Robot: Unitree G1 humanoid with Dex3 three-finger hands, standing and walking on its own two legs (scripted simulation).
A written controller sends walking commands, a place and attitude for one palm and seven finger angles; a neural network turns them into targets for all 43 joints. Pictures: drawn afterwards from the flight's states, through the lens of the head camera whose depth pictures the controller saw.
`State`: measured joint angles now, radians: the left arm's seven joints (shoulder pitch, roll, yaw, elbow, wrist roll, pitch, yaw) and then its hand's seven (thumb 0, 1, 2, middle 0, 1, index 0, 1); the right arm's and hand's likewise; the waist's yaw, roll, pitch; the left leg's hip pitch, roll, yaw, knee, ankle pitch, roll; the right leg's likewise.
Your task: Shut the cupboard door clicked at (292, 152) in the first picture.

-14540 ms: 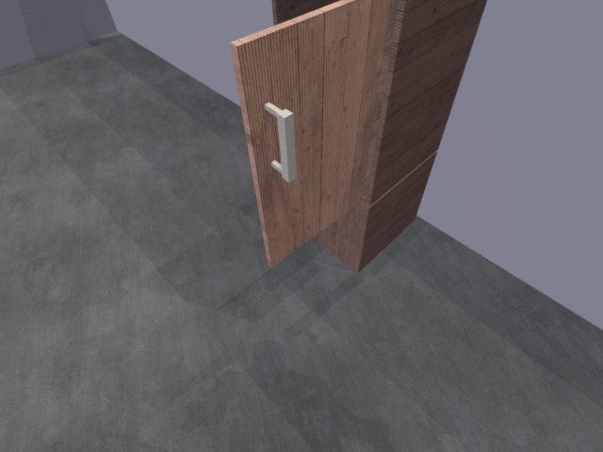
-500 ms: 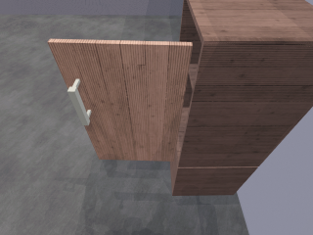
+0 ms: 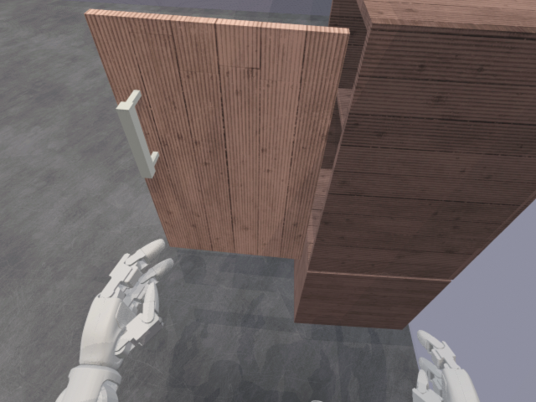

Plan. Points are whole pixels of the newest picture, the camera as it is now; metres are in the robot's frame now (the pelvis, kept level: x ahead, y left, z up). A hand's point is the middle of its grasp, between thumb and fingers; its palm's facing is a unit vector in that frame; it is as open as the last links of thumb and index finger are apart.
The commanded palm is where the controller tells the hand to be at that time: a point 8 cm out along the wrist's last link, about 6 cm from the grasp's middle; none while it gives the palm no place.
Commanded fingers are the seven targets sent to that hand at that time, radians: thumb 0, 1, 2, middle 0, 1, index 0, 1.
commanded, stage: raise the hand and make a fist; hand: left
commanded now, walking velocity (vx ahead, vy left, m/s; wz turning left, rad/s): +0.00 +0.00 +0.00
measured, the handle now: (142, 136) +0.52 +0.24 +0.11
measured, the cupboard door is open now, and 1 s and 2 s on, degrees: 88 88 88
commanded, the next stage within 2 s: bring the fist close to the handle in 1.62 s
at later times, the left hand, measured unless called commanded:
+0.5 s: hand (132, 342) +0.20 +0.18 +0.05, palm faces -0.04 -1.00 -0.04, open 4.3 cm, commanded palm +0.16 +0.23 +0.05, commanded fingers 0.00 0.90 0.90 -0.93 -1.10 -0.93 -1.10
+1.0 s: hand (105, 316) +0.21 +0.20 +0.09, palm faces -0.03 -1.00 -0.05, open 3.1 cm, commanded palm +0.19 +0.26 +0.10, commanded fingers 0.00 0.90 0.90 -1.30 -1.50 -1.30 -1.50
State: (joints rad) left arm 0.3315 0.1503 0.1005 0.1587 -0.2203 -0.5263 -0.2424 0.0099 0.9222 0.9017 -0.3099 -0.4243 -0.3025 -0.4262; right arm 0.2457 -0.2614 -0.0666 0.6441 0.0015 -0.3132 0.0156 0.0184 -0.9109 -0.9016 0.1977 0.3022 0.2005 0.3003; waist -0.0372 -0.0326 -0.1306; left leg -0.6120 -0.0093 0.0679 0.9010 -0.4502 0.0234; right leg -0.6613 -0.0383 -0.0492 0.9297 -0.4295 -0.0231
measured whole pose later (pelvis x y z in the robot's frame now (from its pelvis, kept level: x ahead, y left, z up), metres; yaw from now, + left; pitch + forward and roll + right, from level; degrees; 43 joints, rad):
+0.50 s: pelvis -0.01 -0.01 -0.02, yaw +1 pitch +11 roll -1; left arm 0.41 0.25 0.19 -0.07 -0.32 -0.28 -0.33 0.02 0.90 0.90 -0.76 -0.91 -0.75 -0.91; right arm 0.30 -0.19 0.03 0.53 0.03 -0.22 -0.05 0.02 -0.90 -0.90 0.20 0.30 0.21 0.30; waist -0.01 0.04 -0.11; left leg -0.74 0.03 0.01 1.04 -0.49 0.00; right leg -0.74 0.00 -0.11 1.00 -0.45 -0.04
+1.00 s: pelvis +0.00 +0.02 +0.01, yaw +1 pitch +7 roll -2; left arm 0.39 0.26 0.16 -0.15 -0.29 -0.23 -0.29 0.02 0.90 0.90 -1.21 -1.41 -1.21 -1.41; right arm 0.25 -0.23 0.05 0.48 0.03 -0.24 -0.05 0.02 -0.90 -0.90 0.20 0.30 0.20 0.30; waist 0.02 0.03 -0.10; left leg -0.57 0.00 0.02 0.91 -0.46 0.04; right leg -0.57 -0.02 -0.09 0.85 -0.41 -0.01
